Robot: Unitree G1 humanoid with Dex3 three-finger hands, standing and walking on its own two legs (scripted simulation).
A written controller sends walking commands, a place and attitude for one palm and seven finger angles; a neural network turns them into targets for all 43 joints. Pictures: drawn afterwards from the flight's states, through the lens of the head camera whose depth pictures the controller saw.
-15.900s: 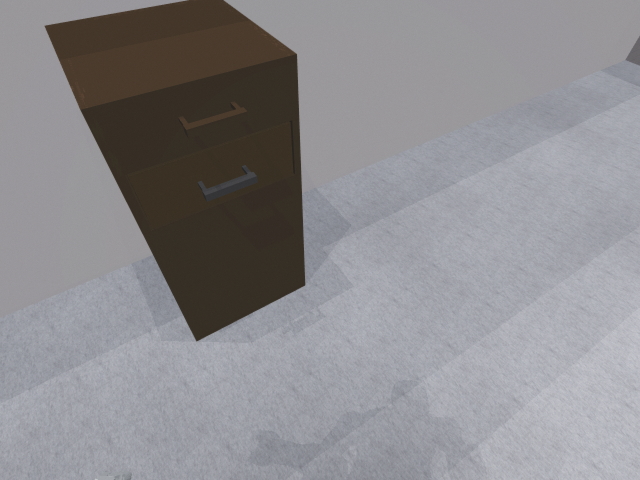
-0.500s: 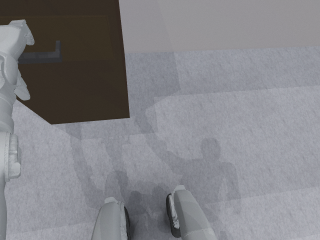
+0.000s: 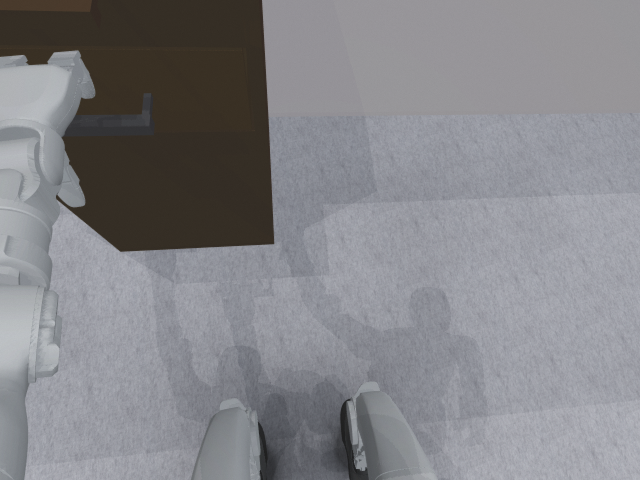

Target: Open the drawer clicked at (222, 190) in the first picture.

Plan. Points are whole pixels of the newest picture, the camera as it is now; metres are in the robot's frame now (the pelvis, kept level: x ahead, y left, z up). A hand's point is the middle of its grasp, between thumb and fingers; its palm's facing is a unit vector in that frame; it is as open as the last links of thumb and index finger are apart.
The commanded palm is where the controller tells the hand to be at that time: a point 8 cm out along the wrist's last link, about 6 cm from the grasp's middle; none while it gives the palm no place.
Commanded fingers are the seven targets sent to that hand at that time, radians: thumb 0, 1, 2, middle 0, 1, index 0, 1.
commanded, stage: move the hooked fingers above the handle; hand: left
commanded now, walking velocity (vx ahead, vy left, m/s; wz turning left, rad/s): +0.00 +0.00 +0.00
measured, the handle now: (103, 113) +0.60 +0.24 -0.04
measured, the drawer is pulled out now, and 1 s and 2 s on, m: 0.00 0.00 0.00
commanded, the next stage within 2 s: lower the fingers behind the handle in 1.76 s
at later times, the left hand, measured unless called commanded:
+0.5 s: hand (71, 141) +0.53 +0.26 +0.00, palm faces -0.12 +0.01 -0.99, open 13.8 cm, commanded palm +0.55 +0.22 +0.06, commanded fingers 0.00 -0.50 0.30 -0.30 -1.20 -0.30 -1.20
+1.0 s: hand (86, 140) +0.53 +0.24 +0.00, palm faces -0.13 -0.02 -0.99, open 13.8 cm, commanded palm +0.55 +0.22 +0.06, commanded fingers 0.00 -0.50 0.30 -0.30 -1.20 -0.30 -1.20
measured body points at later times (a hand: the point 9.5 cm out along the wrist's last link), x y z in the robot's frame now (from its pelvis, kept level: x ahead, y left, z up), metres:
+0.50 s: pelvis +0.00 +0.00 +0.00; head +0.18 +0.01 +0.41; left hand +0.54 +0.26 +0.05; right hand -0.01 -0.27 -0.12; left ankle +0.02 +0.11 -0.64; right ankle +0.04 -0.16 -0.64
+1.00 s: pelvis -0.01 +0.00 -0.01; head +0.17 +0.01 +0.40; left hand +0.53 +0.24 +0.05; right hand -0.03 -0.28 -0.12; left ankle +0.02 +0.11 -0.64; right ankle +0.04 -0.16 -0.64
